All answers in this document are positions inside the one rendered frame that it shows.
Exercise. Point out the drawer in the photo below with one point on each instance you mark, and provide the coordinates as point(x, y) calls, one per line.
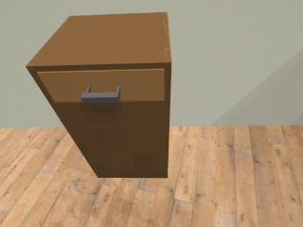
point(135, 84)

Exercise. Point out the handle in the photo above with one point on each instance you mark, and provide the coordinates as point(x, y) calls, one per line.
point(105, 97)

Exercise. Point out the cabinet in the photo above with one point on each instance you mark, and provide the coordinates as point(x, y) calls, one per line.
point(125, 139)

